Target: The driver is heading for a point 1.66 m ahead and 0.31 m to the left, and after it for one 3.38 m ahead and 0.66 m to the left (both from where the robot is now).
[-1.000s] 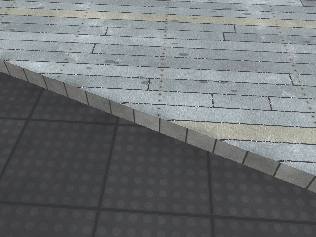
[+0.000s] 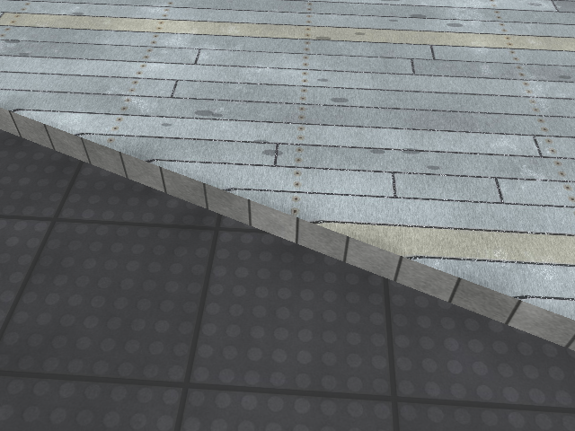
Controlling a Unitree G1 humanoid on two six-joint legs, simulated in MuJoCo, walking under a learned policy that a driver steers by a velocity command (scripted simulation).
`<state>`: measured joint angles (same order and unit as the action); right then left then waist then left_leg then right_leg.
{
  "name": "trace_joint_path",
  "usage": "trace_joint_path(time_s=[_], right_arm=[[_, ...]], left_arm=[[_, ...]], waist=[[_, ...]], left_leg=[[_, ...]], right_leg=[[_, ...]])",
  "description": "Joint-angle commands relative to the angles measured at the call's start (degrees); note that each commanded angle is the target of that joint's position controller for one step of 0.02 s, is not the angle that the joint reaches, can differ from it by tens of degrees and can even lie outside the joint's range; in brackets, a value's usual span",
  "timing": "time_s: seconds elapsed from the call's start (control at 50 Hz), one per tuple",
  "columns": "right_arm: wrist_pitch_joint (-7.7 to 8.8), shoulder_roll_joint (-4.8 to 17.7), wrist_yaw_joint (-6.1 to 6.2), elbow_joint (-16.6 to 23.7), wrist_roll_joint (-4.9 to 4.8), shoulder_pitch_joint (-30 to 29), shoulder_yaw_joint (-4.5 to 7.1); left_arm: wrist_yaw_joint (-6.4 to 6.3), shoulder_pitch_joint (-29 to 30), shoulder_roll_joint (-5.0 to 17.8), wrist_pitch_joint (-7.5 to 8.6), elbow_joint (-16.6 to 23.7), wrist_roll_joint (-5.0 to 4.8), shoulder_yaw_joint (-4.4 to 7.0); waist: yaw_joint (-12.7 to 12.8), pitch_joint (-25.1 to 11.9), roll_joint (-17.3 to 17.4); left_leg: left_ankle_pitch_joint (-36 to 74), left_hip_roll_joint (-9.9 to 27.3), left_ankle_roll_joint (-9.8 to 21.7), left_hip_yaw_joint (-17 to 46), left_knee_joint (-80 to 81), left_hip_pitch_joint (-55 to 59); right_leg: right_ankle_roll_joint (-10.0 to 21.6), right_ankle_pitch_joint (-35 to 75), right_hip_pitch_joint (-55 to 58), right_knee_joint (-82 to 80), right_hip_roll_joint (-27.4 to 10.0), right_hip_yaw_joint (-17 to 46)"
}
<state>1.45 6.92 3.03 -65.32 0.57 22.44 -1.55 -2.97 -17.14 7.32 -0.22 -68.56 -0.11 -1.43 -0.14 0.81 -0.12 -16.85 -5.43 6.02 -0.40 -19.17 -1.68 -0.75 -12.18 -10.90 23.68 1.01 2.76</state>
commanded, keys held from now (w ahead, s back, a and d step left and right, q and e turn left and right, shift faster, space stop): w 1.00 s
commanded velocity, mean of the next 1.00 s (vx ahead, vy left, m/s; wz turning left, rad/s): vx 0.38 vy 0.00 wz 0.00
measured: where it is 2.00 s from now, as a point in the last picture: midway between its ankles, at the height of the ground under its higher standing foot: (323, 274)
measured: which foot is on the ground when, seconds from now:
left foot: down 0.00-0.44, up 0.46-0.94, down 0.96-1.00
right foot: down 0.00-0.06, up 0.08-0.40, down 0.42-0.98, up 1.00-1.00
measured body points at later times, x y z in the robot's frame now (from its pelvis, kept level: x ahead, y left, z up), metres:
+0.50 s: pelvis +0.16 -0.07 -0.02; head +0.18 -0.08 +0.43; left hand +0.26 +0.18 -0.15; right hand +0.05 -0.30 -0.17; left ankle -0.02 +0.04 -0.66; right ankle +0.21 -0.15 -0.74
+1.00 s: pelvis +0.44 -0.06 -0.02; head +0.48 -0.06 +0.42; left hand +0.34 +0.16 -0.17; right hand +0.62 -0.29 -0.14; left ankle +0.55 +0.00 -0.74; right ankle +0.22 -0.15 -0.71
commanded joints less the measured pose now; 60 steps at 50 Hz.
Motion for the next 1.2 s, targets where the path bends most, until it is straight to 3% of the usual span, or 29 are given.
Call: trace_joint_path(time_s=[0.02,0.08,0.12,0.14,0.22,0.34,0.38,0.4,0.42,0.44,0.46,0.48,0.52,0.56,0.62,0.64,0.74,0.84,0.9,0.94,0.96,0.98,1.0,1.02,1.04,1.06,1.1,1.12,1.2], right_arm=[[0.11,4.0,0.09,-0.2,0.07,6.5,0.51],[-0.40,7.6,-0.13,-0.3,0.11,8.4,2.07],[-0.56,8.6,-0.54,-0.5,0.22,11.0,2.97],[-0.20,8.3,-0.73,-0.9,0.57,12.6,3.16],[2.07,8.7,-1.13,-1.0,0.90,14.2,3.73],[3.64,9.8,-1.26,0.0,0.85,12.1,3.60],[4.13,10.8,-1.54,1.0,0.55,8.8,3.57],[4.34,11.2,-1.76,1.1,0.33,8.1,3.47],[4.60,10.9,-2.12,1.1,0.27,8.6,3.20],[4.64,7.2,-2.65,2.9,-0.42,9.9,2.11],[4.54,6.1,-3.09,4.2,-0.49,10.6,2.47],[4.06,8.2,-3.29,5.8,0.52,6.8,2.98],[4.15,6.8,-3.89,7.3,0.91,1.8,3.06],[2.84,5.9,-4.30,6.9,1.67,4.0,3.30],[1.63,6.4,-4.66,8.2,1.45,0.5,3.89],[1.38,6.4,-4.84,9.2,1.48,-2.1,3.94],[1.39,6.0,-5.20,14.4,0.99,-17.3,3.94],[1.88,5.6,-5.18,17.2,0.58,-25.6,3.58],[2.55,6.9,-4.66,17.4,0.65,-23.7,4.22],[3.21,9.1,-3.75,14.0,0.74,-12.8,5.47],[3.77,10.4,-3.26,11.1,1.39,-3.7,6.24],[4.06,15.4,-2.66,9.4,2.91,5.9,7.59],[3.39,18.8,-3.22,9.1,2.26,7.1,8.90],[2.77,16.5,-3.80,10.0,0.83,0.9,8.41],[3.14,12.8,-3.97,10.9,0.33,-4.7,7.27],[3.70,9.8,-4.08,10.5,0.59,-6.7,6.46],[4.49,7.1,-3.50,8.7,0.54,-6.1,5.39],[4.89,7.1,-3.33,7.9,0.36,-4.8,5.20],[5.52,9.7,-3.18,6.6,0.08,-1.3,5.28]], left_arm=[[-0.10,-4.6,3.1,0.06,0.0,0.10,0.28],[0.36,-1.3,3.9,-0.05,2.0,1.07,0.75],[1.31,2.9,4.3,0.36,4.9,2.34,1.06],[1.73,5.4,4.4,0.86,6.5,2.52,1.25],[3.02,8.2,5.2,3.33,10.1,2.00,2.48],[4.26,13.2,5.0,3.45,15.6,0.93,3.41],[3.87,6.4,5.8,3.38,14.2,0.38,4.19],[3.46,-1.1,7.0,3.52,11.7,0.30,5.13],[2.94,-9.3,9.6,3.85,9.1,0.66,6.42],[2.43,-18.4,15.5,4.18,8.2,2.20,7.98],[2.90,-17.9,16.9,3.51,8.0,1.95,8.00],[3.09,-8.8,15.5,3.26,9.6,0.93,7.50],[3.66,-1.1,9.9,4.37,11.4,0.90,5.73],[3.26,-1.3,7.6,5.28,10.5,0.92,4.70],[2.89,-6.2,7.5,6.26,8.8,0.78,4.29],[2.82,-7.2,8.4,6.31,8.6,0.82,4.38],[2.86,-12.2,7.4,6.61,8.2,0.77,3.72],[2.13,-15.9,7.9,6.96,7.3,1.01,3.58],[1.70,-14.6,9.1,7.04,7.1,1.40,3.86],[1.54,-13.3,10.5,6.69,7.2,1.74,4.24],[1.66,-12.2,10.5,6.46,7.4,1.29,4.21],[1.90,-12.3,8.4,6.52,9.4,0.67,3.51],[2.67,-20.0,3.8,6.51,9.5,-2.25,3.09],[2.38,-14.6,9.3,6.22,9.9,-0.49,4.33],[2.53,-8.2,8.8,6.43,11.8,0.22,4.38],[2.55,-5.9,7.8,6.49,12.1,0.48,4.29],[3.15,-6.7,5.5,4.95,11.7,2.23,4.23],[3.47,-7.2,4.8,4.31,11.6,2.48,4.22],[4.27,-0.3,5.4,3.22,14.0,2.62,4.43]], waist=[[-0.2,3.2,0.9],[-2.2,6.6,4.9],[-4.0,12.8,6.8],[-4.9,15.3,6.1],[-3.5,13.6,1.8],[-1.7,9.8,5.7],[2.2,6.6,6.5],[5.7,2.8,4.7],[8.7,-1.9,3.1],[11.1,-8.5,-5.0],[8.3,-11.0,-11.3],[3.9,-2.6,-5.1],[0.8,5.3,1.2],[-2.2,4.6,-1.4],[-2.6,5.8,-1.8],[-2.4,5.9,-2.7],[0.9,7.3,-2.8],[3.0,7.0,-4.1],[0.9,5.1,-4.8],[-3.7,-1.2,-5.3],[-7.7,-6.0,-4.5],[-10.3,-13.1,0.7],[-6.5,-21.1,15.7],[-4.8,-15.9,4.7],[-3.8,-7.7,2.4],[-2.1,-2.4,-0.8],[1.1,0.2,0.4],[1.7,0.5,1.1],[1.9,2.6,2.6]], left_leg=[[17.8,10.7,-2.2,7.0,3.8,-3.8],[-12.9,12.2,2.3,13.1,8.7,-4.1],[-26.2,18.8,7.5,21.4,13.2,-4.9],[-25.3,21.5,9.4,24.2,14.5,-4.1],[-4.9,22.2,10.3,21.0,13.4,6.0],[21.0,18.1,6.8,9.7,8.1,1.1],[36.1,16.7,4.7,6.0,1.3,-5.1],[42.4,14.9,3.2,3.3,-7.4,-7.2],[40.1,12.2,1.6,0.8,-18.9,-12.0],[19.4,7.5,-0.7,-2.2,-38.9,-23.5],[-11.2,0.4,-0.8,0.6,-55.9,-32.0],[-6.7,5.6,0.4,4.1,-59.4,-35.4],[1.0,10.0,0.6,3.7,-53.2,-33.3],[1.4,11.3,-0.8,2.8,-48.5,-27.5],[4.9,11.4,-1.7,0.6,-44.7,-30.6],[6.5,11.6,-2.1,-0.1,-42.9,-32.9],[14.1,10.9,-4.0,-3.0,-28.9,-38.7],[16.7,7.9,-2.5,-5.6,-16.1,-35.0],[12.0,5.5,0.2,-6.3,-12.3,-29.3],[8.6,2.1,2.5,-7.0,-9.8,-17.5],[12.0,3.4,4.0,-5.8,-6.7,-5.3],[8.2,16.2,6.9,7.8,-7.2,9.5],[5.3,31.3,16.9,38.3,0.3,23.6],[1.6,28.0,14.7,36.3,3.2,18.1],[3.0,26.1,12.5,27.3,4.5,9.6],[9.5,23.9,10.5,21.7,6.9,1.9],[15.1,19.8,7.6,13.8,8.9,-6.2],[17.7,19.0,7.3,12.1,9.5,-7.4],[22.1,17.0,7.1,6.1,11.9,-7.6]], right_leg=[[2.3,7.3,0.4,-1.4,-4.6,3.5],[3.2,-7.1,-7.3,6.5,-0.2,-1.1],[4.0,-13.3,-17.5,14.1,-0.1,-4.9],[4.1,-14.2,-22.5,18.8,-1.9,-5.2],[3.9,-10.9,-33.0,26.1,-4.8,-4.6],[5.0,-3.8,-21.6,17.2,-1.5,-8.8],[6.5,-0.7,-6.4,12.9,2.0,-11.0],[7.3,1.6,3.6,9.6,3.8,-11.8],[8.4,0.0,14.7,7.0,2.3,-9.6],[12.5,-18.3,26.2,-0.7,-13.9,12.8],[17.6,-25.6,24.7,-14.2,-24.6,40.7],[16.9,-31.2,15.9,-15.2,-23.4,36.8],[14.2,-14.7,3.8,-15.8,-18.6,21.6],[12.5,-6.6,-1.9,-17.1,-14.8,13.2],[12.0,4.5,-0.1,-17.8,-12.2,6.2],[12.5,4.5,0.8,-18.6,-12.5,5.8],[11.9,17.0,6.7,-18.5,-10.8,1.3],[11.0,28.8,13.5,-16.0,-11.4,-1.1],[10.3,44.0,18.0,-9.9,-12.8,-2.2],[9.2,55.9,19.3,3.4,-12.4,-3.2],[8.4,50.3,14.2,14.6,-10.8,-4.6],[7.7,29.3,2.0,31.7,-7.8,-6.4],[5.4,-15.1,-18.1,55.3,4.3,-6.7],[6.7,-12.8,-24.0,58.1,0.6,0.0],[6.9,-7.9,-25.7,55.2,-2.1,0.4],[6.9,-5.6,-23.7,51.3,-4.0,0.0],[6.1,-4.8,-18.3,45.6,-5.8,-0.2],[5.7,-4.6,-17.1,43.7,-5.8,-0.7],[3.6,0.8,-21.7,36.0,-6.9,-3.4]])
